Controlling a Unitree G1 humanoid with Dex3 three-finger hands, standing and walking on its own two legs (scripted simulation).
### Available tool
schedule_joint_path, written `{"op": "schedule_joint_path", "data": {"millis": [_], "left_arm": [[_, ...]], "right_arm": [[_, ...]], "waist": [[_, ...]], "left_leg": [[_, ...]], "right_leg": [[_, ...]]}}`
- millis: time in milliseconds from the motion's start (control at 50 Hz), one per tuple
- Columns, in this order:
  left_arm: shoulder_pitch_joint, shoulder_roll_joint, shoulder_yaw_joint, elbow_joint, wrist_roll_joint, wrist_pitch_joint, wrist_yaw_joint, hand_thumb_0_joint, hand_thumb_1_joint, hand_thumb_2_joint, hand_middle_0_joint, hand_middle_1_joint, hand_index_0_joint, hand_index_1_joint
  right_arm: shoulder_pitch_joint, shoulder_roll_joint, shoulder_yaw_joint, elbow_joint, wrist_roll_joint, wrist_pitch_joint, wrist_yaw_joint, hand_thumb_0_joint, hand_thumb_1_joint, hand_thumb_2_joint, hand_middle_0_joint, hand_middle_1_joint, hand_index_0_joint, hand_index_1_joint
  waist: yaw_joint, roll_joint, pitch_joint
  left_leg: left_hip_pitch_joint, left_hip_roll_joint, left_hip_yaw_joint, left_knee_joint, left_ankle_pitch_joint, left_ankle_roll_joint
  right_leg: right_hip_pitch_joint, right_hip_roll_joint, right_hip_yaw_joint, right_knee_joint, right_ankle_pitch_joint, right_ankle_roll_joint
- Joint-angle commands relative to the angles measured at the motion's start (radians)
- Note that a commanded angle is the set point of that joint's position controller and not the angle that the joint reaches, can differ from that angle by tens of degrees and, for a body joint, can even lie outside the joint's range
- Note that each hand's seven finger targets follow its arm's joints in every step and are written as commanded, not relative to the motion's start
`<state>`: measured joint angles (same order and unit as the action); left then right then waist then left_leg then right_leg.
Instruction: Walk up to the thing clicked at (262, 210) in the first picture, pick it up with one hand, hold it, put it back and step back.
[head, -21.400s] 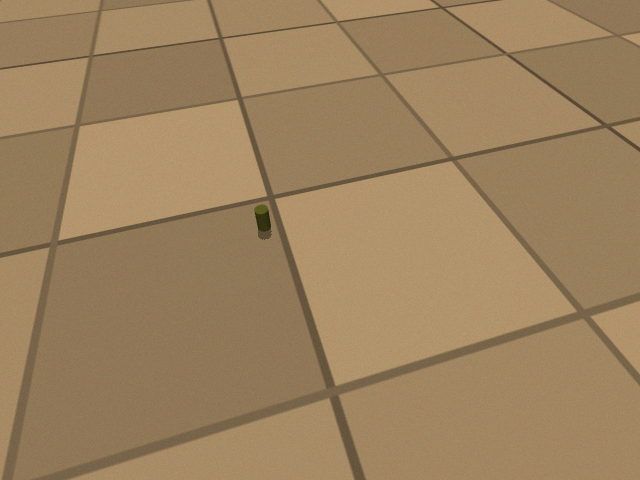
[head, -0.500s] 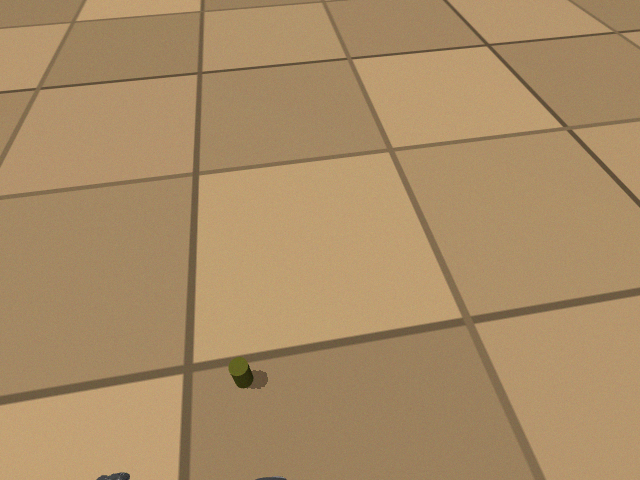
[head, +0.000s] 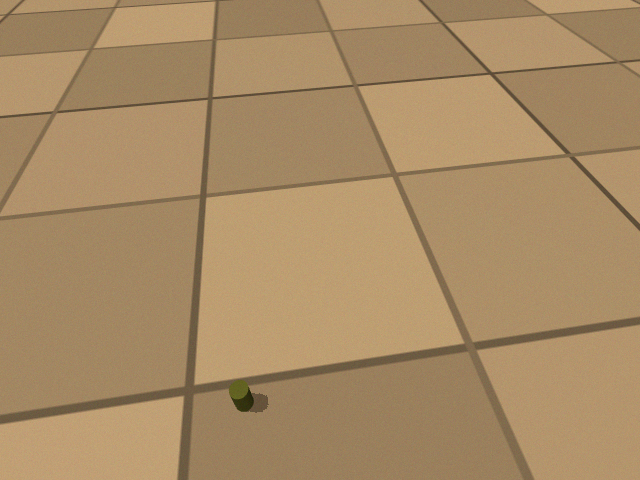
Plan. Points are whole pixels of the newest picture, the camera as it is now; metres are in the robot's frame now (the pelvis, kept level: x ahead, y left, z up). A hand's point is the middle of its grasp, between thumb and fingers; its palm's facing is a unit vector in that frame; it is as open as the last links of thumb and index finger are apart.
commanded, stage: stand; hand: left
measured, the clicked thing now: (241, 396) +0.49 +0.28 -0.73
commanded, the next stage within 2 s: none
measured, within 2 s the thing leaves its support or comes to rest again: neither
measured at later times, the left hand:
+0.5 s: hand out of the picture +0.09 +0.25 -0.15, palm faces -0.02 -0.94 -0.34, open 7.4 cm
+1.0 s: hand out of the picture +0.11 +0.25 -0.15, palm faces -0.02 -0.94 -0.34, open 7.4 cm
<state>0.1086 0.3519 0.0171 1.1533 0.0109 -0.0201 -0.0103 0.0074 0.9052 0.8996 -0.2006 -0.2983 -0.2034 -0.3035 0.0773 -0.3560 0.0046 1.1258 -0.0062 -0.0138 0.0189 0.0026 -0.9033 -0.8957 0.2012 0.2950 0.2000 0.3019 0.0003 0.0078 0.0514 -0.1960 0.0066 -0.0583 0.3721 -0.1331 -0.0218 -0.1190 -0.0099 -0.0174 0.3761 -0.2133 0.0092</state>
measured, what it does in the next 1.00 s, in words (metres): stands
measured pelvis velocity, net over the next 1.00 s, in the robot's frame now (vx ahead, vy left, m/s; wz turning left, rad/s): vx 0.03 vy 0.00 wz -0.01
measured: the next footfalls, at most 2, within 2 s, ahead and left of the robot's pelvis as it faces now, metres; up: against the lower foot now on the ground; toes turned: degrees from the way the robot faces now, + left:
none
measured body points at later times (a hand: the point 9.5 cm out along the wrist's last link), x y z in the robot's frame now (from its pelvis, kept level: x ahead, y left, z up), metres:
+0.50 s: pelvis +0.01 +0.00 +0.00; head +0.03 -0.01 +0.45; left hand +0.10 +0.30 -0.13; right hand +0.09 -0.31 -0.13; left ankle +0.05 +0.13 -0.74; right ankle +0.00 -0.12 -0.74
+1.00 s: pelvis +0.03 +0.00 +0.00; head +0.04 +0.00 +0.45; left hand +0.11 +0.30 -0.13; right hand +0.11 -0.30 -0.13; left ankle +0.05 +0.13 -0.74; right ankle +0.00 -0.12 -0.74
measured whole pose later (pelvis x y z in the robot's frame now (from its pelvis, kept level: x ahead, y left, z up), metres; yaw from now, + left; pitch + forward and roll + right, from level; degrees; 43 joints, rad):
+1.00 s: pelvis +0.03 +0.00 +0.00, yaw +0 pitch -2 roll +0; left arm 0.09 0.35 0.02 1.14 0.01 -0.01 -0.01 0.01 0.91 0.90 -0.20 -0.30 -0.20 -0.30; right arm 0.07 -0.36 0.01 1.14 0.00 -0.01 0.01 0.00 -0.90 -0.90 0.20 0.29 0.20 0.30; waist 0.00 0.00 0.05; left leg -0.15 0.01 -0.05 0.33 -0.15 -0.03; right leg -0.07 -0.01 -0.01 0.32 -0.22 0.01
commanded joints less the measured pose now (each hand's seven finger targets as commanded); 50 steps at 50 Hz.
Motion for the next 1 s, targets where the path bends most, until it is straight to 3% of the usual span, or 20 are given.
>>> {"op": "schedule_joint_path", "data": {"millis": [0,180,280,360,480,560,620,760,880,980], "left_arm": [[-0.05,0.224,0.035,-0.057,-0.002,-0.019,0.011,0.0,0.9,0.9,-0.2,-0.3,-0.2,-0.3],[-0.064,0.219,0.036,-0.063,-0.005,-0.019,0.011,0.0,0.9,0.9,-0.2,-0.3,-0.2,-0.3],[-0.067,0.212,0.035,-0.06,-0.002,-0.01,0.011,0.0,0.9,0.9,-0.2,-0.3,-0.2,-0.3],[-0.058,0.216,0.035,-0.064,-0.005,-0.015,0.01,0.0,0.9,0.9,-0.2,-0.3,-0.2,-0.3],[-0.067,0.216,0.033,-0.064,-0.004,-0.013,0.013,0.0,0.9,0.9,-0.2,-0.3,-0.2,-0.3],[-0.062,0.216,0.034,-0.065,-0.004,-0.015,0.015,0.0,0.9,0.9,-0.2,-0.3,-0.2,-0.3],[-0.049,0.214,0.034,-0.062,-0.006,-0.014,0.014,0.0,0.9,0.9,-0.2,-0.3,-0.2,-0.3],[-0.059,0.211,0.034,-0.065,-0.004,-0.007,0.015,0.0,0.9,0.9,-0.2,-0.3,-0.2,-0.3],[-0.055,0.213,0.035,-0.067,-0.004,-0.008,0.016,0.0,0.9,0.9,-0.2,-0.3,-0.2,-0.3],[-0.053,0.209,0.033,-0.067,-0.003,-0.008,0.016,0.0,0.9,0.9,-0.2,-0.3,-0.2,-0.3]], "right_arm": [[-0.042,-0.2,-0.04,-0.055,-0.001,-0.024,-0.021,0.0,-0.9,-0.9,0.2,0.3,0.2,0.3],[-0.057,-0.205,-0.036,-0.052,0.0,-0.026,-0.022,0.0,-0.9,-0.9,0.2,0.3,0.2,0.3],[-0.056,-0.212,-0.038,-0.047,-0.001,-0.02,-0.023,0.0,-0.9,-0.9,0.2,0.3,0.2,0.3],[-0.057,-0.209,-0.036,-0.045,-0.002,-0.025,-0.022,0.0,-0.9,-0.9,0.2,0.3,0.2,0.3],[-0.049,-0.205,-0.035,-0.04,-0.001,-0.02,-0.023,0.0,-0.9,-0.9,0.2,0.3,0.2,0.3],[-0.049,-0.21,-0.036,-0.041,0.0,-0.023,-0.025,0.0,-0.9,-0.9,0.2,0.3,0.2,0.3],[-0.042,-0.21,-0.034,-0.037,0.001,-0.023,-0.027,0.0,-0.9,-0.9,0.2,0.3,0.2,0.3],[-0.035,-0.211,-0.034,-0.037,0.0,-0.019,-0.03,0.0,-0.9,-0.9,0.2,0.3,0.2,0.3],[-0.037,-0.213,-0.033,-0.042,0.0,-0.021,-0.032,0.0,-0.9,-0.9,0.2,0.3,0.2,0.3],[-0.032,-0.209,-0.033,-0.045,0.0,-0.017,-0.031,0.0,-0.9,-0.9,0.2,0.3,0.2,0.3]], "waist": [[-0.004,0.0,-0.077],[-0.001,0.001,-0.098],[-0.003,0.005,-0.059],[0.006,0.002,-0.094],[-0.002,-0.018,-0.081],[0.0,-0.006,-0.107],[0.002,-0.003,-0.109],[0.002,0.003,-0.094],[0.002,0.005,-0.109],[0.0,-0.003,-0.086]], "left_leg": [[0.045,0.114,-0.085,-0.062,0.056,0.04],[0.063,0.115,-0.072,-0.055,0.147,0.034],[0.033,0.114,-0.081,-0.09,-0.002,0.031],[0.066,0.116,-0.075,-0.075,0.099,0.031],[0.052,0.11,-0.075,-0.079,0.056,0.031],[0.076,0.118,-0.07,-0.059,0.167,0.034],[0.099,0.119,-0.066,-0.056,0.189,0.034],[0.073,0.118,-0.067,-0.072,0.154,0.03],[0.088,0.121,-0.061,-0.06,0.222,0.035],[0.082,0.114,-0.063,-0.069,0.168,0.034]], "right_leg": [[-0.008,-0.113,0.109,-0.086,0.072,-0.024],[0.028,-0.119,0.104,-0.094,0.149,-0.019],[-0.003,-0.107,0.099,-0.11,0.033,-0.022],[0.018,-0.117,0.105,-0.104,0.094,-0.024],[0.012,-0.113,0.099,-0.115,0.058,-0.023],[0.047,-0.12,0.096,-0.102,0.159,-0.022],[0.037,-0.12,0.097,-0.101,0.182,-0.021],[0.042,-0.115,0.089,-0.1,0.134,-0.024],[0.064,-0.122,0.092,-0.094,0.209,-0.023],[0.046,-0.118,0.09,-0.111,0.162,-0.022]]}}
